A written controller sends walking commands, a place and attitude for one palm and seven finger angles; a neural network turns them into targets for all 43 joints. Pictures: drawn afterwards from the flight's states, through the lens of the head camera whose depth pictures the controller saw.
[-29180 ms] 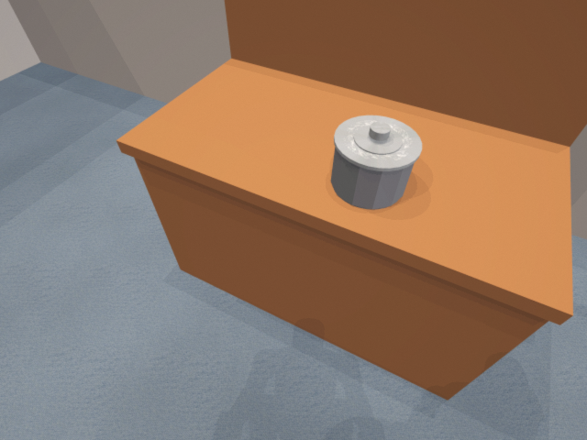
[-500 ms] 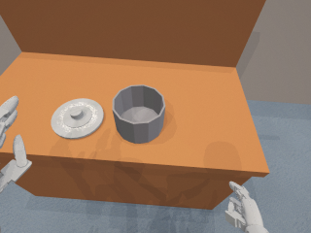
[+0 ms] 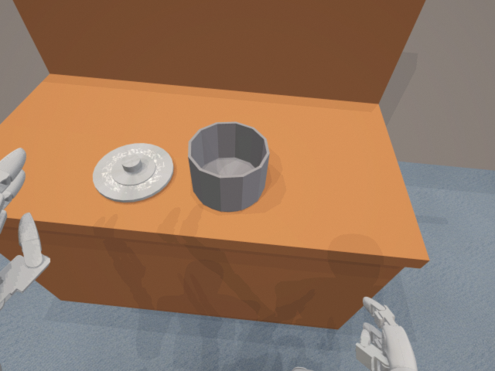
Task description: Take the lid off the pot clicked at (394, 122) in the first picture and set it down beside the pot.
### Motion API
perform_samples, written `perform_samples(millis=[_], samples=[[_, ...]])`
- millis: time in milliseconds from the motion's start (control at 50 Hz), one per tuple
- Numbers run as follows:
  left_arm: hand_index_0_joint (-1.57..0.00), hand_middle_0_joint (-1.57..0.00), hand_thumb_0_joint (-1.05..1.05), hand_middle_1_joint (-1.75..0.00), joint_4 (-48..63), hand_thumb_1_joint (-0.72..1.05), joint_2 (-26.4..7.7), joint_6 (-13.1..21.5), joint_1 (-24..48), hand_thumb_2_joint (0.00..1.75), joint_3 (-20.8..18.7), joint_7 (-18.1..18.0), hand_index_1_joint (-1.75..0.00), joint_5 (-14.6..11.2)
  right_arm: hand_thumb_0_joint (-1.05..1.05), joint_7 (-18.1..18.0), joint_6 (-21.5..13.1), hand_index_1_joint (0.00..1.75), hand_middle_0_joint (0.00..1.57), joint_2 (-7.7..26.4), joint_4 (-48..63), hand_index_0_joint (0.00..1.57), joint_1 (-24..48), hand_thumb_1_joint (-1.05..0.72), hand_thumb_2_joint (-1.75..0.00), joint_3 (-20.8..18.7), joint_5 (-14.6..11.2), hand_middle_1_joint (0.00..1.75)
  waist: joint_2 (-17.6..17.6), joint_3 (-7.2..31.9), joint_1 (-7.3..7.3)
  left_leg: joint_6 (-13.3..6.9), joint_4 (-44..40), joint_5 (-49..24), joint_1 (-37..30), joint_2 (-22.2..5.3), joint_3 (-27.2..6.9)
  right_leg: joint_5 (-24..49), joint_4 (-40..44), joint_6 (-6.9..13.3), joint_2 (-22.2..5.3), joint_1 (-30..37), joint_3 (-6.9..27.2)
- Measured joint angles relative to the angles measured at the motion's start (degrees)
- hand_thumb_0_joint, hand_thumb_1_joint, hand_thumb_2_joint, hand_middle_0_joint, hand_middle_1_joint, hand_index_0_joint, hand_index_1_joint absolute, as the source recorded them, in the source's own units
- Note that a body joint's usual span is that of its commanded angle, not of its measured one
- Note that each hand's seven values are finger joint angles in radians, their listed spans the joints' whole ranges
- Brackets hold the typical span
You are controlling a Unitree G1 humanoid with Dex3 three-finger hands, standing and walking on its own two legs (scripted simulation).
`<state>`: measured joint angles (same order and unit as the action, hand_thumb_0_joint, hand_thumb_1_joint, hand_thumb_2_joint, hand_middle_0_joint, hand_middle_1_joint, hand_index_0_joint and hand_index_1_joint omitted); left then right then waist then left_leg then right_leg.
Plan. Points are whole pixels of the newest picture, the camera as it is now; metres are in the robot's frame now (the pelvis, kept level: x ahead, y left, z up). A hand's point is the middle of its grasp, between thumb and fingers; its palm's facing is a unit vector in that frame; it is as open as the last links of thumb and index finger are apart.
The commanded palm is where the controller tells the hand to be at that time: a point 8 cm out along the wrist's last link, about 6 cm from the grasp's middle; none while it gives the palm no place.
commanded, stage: step back with the hand held close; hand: left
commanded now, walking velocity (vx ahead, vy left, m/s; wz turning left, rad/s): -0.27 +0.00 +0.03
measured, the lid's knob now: (131, 163) +0.55 +0.30 -0.05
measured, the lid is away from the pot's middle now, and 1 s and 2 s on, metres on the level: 0.23 0.23 0.23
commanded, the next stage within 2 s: stop stepping back and stand still in 0.80 s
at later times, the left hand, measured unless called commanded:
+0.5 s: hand (25, 320) +0.14 +0.22 +0.18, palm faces +0.30 -0.82 -0.48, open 7.4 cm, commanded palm +0.07 +0.28 +0.19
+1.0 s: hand out of the picture +0.06 +0.22 +0.15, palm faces +0.22 -0.88 -0.42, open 7.4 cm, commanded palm -0.02 +0.27 +0.19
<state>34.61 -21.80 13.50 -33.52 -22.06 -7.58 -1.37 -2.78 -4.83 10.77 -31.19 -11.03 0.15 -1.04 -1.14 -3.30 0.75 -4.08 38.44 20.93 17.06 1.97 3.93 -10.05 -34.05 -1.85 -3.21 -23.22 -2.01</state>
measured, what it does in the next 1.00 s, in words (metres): walks backwards: right foot, then left foot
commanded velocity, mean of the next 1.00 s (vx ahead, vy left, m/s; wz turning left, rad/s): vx -0.33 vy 0.00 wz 0.02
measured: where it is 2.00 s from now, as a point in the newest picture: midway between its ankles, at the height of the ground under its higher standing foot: outside the picture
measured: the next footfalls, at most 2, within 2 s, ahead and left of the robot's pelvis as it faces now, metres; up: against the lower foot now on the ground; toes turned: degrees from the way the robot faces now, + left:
right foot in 0.74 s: -0.08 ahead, -0.17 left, +0.00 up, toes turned -6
left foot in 0.96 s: -0.17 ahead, +0.10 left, +0.00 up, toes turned -4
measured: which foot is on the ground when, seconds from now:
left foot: down 0.00-0.82, up 0.84-0.94, down 0.96-1.00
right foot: down 0.00-0.52, up 0.54-0.72, down 0.74-0.98, up 1.00-1.00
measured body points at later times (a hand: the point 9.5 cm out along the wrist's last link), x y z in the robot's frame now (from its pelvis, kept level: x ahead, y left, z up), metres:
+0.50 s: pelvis -0.06 -0.01 +0.00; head -0.03 +0.02 +0.44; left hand +0.12 +0.26 +0.20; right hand +0.11 -0.26 -0.07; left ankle +0.00 +0.07 -0.72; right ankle +0.04 -0.15 -0.72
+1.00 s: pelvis -0.16 +0.00 -0.01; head -0.15 +0.04 +0.43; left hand +0.04 +0.27 +0.17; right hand -0.02 -0.26 -0.07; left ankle -0.11 +0.09 -0.72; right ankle -0.12 -0.16 -0.72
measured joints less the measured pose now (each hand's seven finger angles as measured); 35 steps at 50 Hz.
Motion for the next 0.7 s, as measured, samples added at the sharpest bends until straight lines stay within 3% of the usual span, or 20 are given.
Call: perform_samples(millis=[100, 160, 200, 240, 280, 380, 480, 520, 620, 700], samples=[[-0.22, -0.21, 0.02, -0.30, 1.2, 0.89, -2.3, 1.1, -2.1, 0.89, -1.6, -0.8, -0.30, 0.6, 0.01, -0.5, -0.2, 0.30, 0.21, 0.7, 1.0, 0.20, -0.9, -0.91, -0.90, -0.6, -0.4, 0.30, -1.1, 0.0, 0.55, -0.4, -0.2, -1.0, 1.1, 0.4, 0.4, 1.0, 0.0, 0.0, -0.4, -1.3, 0.4], [-0.22, -0.21, 0.02, -0.30, 0.4, 0.89, -3.1, 1.3, -1.8, 0.89, -2.7, -1.1, -0.30, 0.6, 0.01, -0.7, -1.0, 0.30, 0.21, 0.6, 0.9, 0.20, -1.8, -0.91, -0.90, -1.2, -0.3, 0.30, -1.3, 0.6, 0.74, -0.5, 0.8, -0.8, 1.8, 0.9, 0.3, -2.8, -4.8, 0.6, -0.5, -1.4, 1.4], [-0.22, -0.21, 0.02, -0.30, 0.0, 0.89, -2.8, 1.3, -1.3, 0.89, -3.0, -1.2, -0.30, 0.4, 0.01, -0.6, -1.4, 0.30, 0.21, 0.4, 0.1, 0.20, -2.1, -0.91, -0.90, -1.5, -0.1, 0.30, -1.3, 1.3, 0.27, -0.4, 1.4, -0.5, 2.5, 0.7, 0.5, -6.4, -5.6, 0.5, -0.3, -0.1, 1.7], [-0.22, -0.21, 0.02, -0.30, -0.1, 0.89, -1.6, 1.2, -0.2, 0.89, -2.7, -1.1, -0.30, 0.2, 0.01, -0.3, -1.5, 0.30, 0.21, 0.2, -0.9, 0.20, -1.2, -0.91, -0.90, -1.6, 0.2, 0.30, -0.5, 0.5, -0.02, 0.0, 1.8, -0.6, 2.6, -0.3, 0.5, -5.3, -4.3, -0.5, 0.5, 0.4, 1.5], [-0.21, -0.21, 0.02, -0.30, 0.5, 0.89, -1.0, 1.1, 0.7, 0.89, -1.7, -0.6, -0.30, 0.0, 0.01, 0.2, -1.2, 0.30, 0.21, -0.1, -1.3, 0.20, -0.6, -0.91, -0.90, -1.4, 0.1, 0.30, -0.4, -0.4, 0.19, 0.5, 1.8, -1.1, 2.7, -0.8, 0.0, -4.1, -3.5, -0.2, 1.0, 0.8, 0.9], [-0.21, -0.21, 0.02, -0.30, 2.9, 0.89, -1.5, 1.5, -0.1, 0.89, -0.1, 0.4, -0.30, -0.3, 0.01, 1.0, 0.4, 0.30, 0.21, -0.2, -0.2, 0.20, 0.2, -0.91, -0.90, -1.3, -0.1, 0.30, -0.6, -0.7, 1.28, 1.3, 3.1, -2.0, 5.6, -1.4, -1.1, -2.9, -3.6, 1.0, 1.4, -1.3, -0.2], [-0.22, -0.22, 0.02, -0.30, 4.4, 0.89, -4.0, 1.9, -2.9, 0.89, -1.2, -0.3, -0.31, -0.7, 0.01, 1.0, 2.1, 0.30, 0.21, 0.3, 0.1, 0.20, -0.3, -0.91, -0.90, -2.2, -0.3, 0.30, -1.8, -0.4, 2.50, 1.7, 3.4, -0.2, 7.4, -0.8, -1.2, -0.9, -2.2, 0.8, 0.3, -2.0, -1.0], [-0.22, -0.22, 0.02, -0.30, 4.5, 0.89, -4.7, 2.2, -3.8, 0.89, -2.3, -0.8, -0.31, -0.6, 0.01, 0.6, 2.0, 0.30, 0.21, 0.8, 0.4, 0.20, -1.0, -0.91, -0.90, -2.2, -0.4, 0.30, -2.0, 0.1, 2.33, 0.6, 2.4, -4.3, 7.8, -1.2, -0.4, -1.8, -3.1, 0.9, 0.1, -2.9, -1.0], [-0.22, -0.22, 0.02, -0.30, 2.2, 0.89, -3.4, 1.8, -2.1, 0.89, -3.8, -1.8, -0.31, -0.8, 0.01, 0.0, -1.4, 0.30, 0.20, -0.1, -1.1, 0.20, -1.5, -0.91, -0.90, -2.7, -0.1, 0.30, -0.5, 1.0, 0.67, -0.1, 2.2, -6.0, 8.8, -3.0, 0.3, -16.1, -19.3, 0.8, 2.9, -4.7, 2.0], [-0.21, -0.21, 0.02, -0.30, 2.4, 0.89, -0.9, 1.0, 0.6, 0.89, -2.5, -1.6, -0.30, -1.3, 0.01, 0.8, -3.4, 0.30, 0.20, -1.4, -2.5, 0.20, -0.6, -0.91, -0.90, -1.2, 0.5, 0.30, -0.2, 1.4, -1.11, 0.5, -0.1, -8.5, 9.2, -4.9, 1.8, -16.3, -11.2, 0.4, 2.2, 1.9, 1.0]])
